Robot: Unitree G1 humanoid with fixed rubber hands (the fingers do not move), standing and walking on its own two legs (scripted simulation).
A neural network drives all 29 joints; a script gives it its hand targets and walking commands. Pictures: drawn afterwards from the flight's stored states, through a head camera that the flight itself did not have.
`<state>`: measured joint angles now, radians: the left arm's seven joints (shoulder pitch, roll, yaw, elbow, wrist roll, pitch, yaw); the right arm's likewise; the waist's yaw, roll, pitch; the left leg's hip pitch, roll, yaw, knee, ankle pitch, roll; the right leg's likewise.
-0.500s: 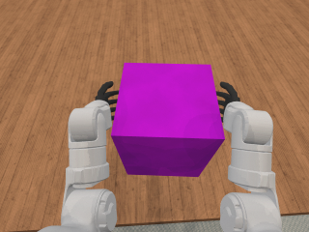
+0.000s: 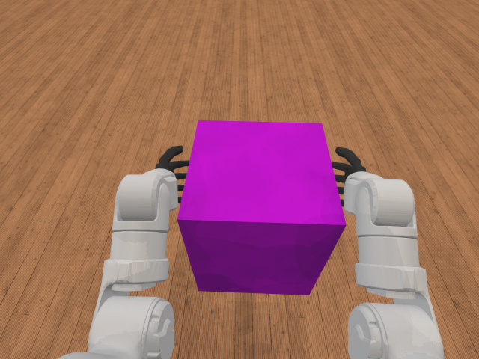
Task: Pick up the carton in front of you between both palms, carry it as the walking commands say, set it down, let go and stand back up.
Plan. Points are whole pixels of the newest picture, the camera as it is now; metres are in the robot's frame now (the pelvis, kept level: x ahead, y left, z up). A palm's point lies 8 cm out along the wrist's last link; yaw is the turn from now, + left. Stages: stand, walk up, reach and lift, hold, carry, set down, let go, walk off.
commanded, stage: carry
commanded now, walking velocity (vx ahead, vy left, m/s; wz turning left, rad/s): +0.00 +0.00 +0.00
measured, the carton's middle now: (256, 212) +0.35 +0.01 +0.04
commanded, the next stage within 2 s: none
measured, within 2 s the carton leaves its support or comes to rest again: neither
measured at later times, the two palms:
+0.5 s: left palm (152, 203) +0.30 +0.16 +0.13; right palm (357, 208) +0.31 -0.14 +0.13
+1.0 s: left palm (158, 164) +0.34 +0.15 +0.18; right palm (368, 172) +0.34 -0.15 +0.17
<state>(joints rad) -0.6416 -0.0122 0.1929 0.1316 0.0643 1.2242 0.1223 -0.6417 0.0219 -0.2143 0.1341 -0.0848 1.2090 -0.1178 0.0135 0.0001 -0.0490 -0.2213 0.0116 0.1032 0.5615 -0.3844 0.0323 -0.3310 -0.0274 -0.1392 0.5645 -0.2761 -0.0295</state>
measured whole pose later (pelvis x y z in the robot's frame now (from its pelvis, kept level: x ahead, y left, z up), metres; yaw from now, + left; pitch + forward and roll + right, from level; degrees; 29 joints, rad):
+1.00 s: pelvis -0.02 +0.00 +0.00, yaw +0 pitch +2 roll -1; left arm -0.77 0.03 0.20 0.14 0.03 1.32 0.13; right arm -0.76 -0.03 -0.21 0.12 -0.03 1.32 -0.14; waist 0.01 0.03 -0.09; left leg -0.27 0.03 0.12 0.64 -0.40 0.05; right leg -0.36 -0.04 -0.16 0.60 -0.26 -0.03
